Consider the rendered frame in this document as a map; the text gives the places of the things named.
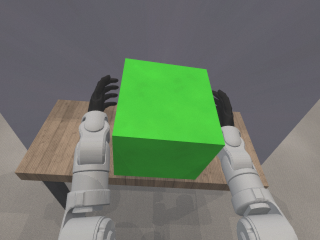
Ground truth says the left robot upper arm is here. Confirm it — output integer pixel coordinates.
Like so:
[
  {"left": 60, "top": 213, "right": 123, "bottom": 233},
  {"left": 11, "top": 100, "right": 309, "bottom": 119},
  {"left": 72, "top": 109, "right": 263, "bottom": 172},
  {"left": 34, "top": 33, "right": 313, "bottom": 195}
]
[{"left": 59, "top": 216, "right": 116, "bottom": 240}]

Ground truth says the left robot forearm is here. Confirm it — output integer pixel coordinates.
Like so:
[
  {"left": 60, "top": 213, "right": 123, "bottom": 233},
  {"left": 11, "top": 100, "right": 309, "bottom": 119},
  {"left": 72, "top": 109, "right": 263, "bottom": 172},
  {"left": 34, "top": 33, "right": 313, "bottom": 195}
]
[{"left": 58, "top": 110, "right": 111, "bottom": 240}]

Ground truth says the right robot hand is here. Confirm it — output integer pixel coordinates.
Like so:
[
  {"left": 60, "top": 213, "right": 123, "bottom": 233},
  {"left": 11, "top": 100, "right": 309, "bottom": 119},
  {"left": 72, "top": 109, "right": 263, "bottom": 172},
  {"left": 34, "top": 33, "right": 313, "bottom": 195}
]
[{"left": 212, "top": 89, "right": 235, "bottom": 127}]

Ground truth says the carton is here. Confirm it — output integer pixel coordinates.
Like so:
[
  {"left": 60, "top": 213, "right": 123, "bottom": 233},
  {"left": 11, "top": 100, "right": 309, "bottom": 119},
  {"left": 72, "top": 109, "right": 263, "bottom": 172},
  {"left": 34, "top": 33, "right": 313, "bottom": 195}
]
[{"left": 112, "top": 58, "right": 225, "bottom": 180}]

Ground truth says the left robot hand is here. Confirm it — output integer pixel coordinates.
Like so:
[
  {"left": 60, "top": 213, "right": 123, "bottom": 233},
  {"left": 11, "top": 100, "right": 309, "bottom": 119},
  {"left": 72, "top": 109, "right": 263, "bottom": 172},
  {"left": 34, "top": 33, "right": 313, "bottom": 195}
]
[{"left": 88, "top": 75, "right": 119, "bottom": 112}]

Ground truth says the table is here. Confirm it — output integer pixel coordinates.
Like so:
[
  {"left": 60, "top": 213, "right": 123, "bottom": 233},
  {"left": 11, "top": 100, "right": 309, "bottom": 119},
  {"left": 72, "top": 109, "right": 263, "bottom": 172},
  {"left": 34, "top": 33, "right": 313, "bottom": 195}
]
[{"left": 14, "top": 99, "right": 269, "bottom": 210}]

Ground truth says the right robot upper arm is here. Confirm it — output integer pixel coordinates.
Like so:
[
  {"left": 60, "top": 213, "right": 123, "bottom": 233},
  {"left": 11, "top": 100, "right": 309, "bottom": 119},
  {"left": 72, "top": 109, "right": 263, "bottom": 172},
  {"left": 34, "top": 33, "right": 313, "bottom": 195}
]
[{"left": 236, "top": 213, "right": 297, "bottom": 240}]

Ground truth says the right robot forearm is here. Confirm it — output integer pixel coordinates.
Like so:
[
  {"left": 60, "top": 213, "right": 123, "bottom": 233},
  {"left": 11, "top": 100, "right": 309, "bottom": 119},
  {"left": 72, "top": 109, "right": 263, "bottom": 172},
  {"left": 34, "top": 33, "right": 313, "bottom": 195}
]
[{"left": 217, "top": 126, "right": 298, "bottom": 240}]

